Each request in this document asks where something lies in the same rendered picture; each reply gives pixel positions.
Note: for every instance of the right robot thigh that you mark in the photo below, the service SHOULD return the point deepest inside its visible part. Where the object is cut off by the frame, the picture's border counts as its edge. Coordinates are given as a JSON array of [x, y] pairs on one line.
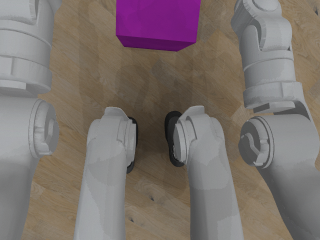
[[214, 211]]

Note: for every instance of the robot right forearm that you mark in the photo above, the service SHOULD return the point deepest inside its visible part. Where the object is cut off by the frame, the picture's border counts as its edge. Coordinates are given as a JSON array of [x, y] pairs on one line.
[[267, 59]]

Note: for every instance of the robot left upper arm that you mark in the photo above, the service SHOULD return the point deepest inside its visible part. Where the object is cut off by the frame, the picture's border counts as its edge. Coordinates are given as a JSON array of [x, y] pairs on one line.
[[28, 131]]

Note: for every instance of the robot right upper arm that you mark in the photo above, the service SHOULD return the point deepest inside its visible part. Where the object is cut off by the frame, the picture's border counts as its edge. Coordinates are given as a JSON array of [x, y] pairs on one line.
[[284, 148]]

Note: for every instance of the carton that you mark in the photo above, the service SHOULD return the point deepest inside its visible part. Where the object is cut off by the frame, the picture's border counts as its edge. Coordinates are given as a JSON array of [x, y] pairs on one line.
[[167, 25]]

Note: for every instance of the robot left forearm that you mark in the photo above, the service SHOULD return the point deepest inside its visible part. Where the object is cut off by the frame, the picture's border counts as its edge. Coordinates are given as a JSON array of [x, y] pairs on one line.
[[26, 38]]

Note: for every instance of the robot left foot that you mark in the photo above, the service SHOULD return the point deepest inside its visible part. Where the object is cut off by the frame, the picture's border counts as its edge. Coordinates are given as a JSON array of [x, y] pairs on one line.
[[131, 166]]

